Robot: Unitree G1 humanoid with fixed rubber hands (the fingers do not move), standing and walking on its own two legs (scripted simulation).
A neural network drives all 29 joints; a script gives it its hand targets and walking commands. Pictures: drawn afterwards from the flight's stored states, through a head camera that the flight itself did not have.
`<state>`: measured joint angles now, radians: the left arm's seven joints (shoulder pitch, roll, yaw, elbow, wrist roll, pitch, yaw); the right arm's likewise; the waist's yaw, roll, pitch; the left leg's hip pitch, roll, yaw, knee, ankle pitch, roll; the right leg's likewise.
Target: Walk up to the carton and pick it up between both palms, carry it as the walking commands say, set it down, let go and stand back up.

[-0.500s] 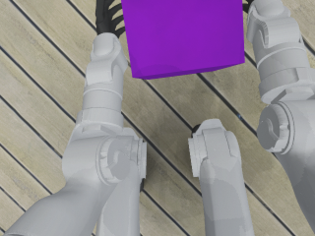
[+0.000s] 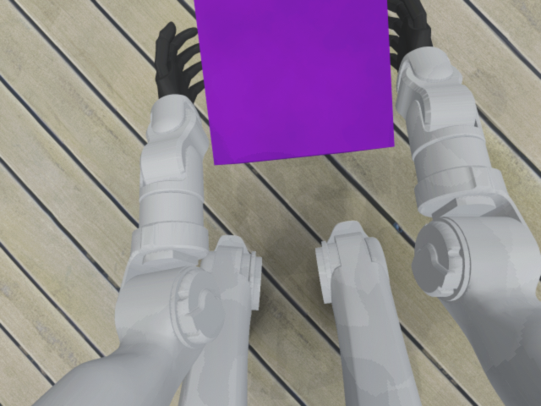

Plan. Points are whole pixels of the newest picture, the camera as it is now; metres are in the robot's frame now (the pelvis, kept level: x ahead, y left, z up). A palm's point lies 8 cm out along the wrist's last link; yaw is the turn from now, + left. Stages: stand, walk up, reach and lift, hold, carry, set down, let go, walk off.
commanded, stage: reach and lift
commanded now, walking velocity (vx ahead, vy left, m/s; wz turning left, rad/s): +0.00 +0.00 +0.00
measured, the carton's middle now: (290, 84) +0.53 -0.05 -0.17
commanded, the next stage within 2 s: none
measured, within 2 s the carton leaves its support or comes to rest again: neither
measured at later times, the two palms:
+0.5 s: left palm (147, 93) +0.49 +0.10 -0.02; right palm (434, 28) +0.51 -0.19 -0.02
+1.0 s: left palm (114, 81) +0.47 +0.10 +0.05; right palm (479, 10) +0.49 -0.19 +0.05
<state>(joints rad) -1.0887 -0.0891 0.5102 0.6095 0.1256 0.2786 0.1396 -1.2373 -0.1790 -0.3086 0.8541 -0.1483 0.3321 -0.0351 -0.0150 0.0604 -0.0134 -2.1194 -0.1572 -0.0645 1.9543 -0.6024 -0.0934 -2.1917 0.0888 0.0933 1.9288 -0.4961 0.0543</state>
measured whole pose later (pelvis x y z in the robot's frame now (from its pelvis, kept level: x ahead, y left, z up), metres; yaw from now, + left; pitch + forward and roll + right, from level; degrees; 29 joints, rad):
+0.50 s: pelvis +0.00 +0.00 +0.05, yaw -1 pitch +44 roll +3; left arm -0.99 -0.12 0.54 0.59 0.16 0.29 0.12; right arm -1.16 -0.12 -0.35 0.82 -0.21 0.37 -0.03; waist 0.00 0.04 -0.11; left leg -1.97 -0.15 -0.09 1.76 -0.56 -0.09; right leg -2.04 0.11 0.11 1.74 -0.46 0.05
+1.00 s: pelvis +0.01 +0.00 +0.11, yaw -2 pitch +41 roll +3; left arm -0.88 -0.14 0.50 0.60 0.17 0.29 0.11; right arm -1.03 -0.08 -0.35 0.80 -0.21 0.36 -0.03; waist 0.00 0.03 -0.17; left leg -1.77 -0.15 -0.10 1.60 -0.54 -0.08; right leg -1.84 0.12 0.12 1.58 -0.44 0.05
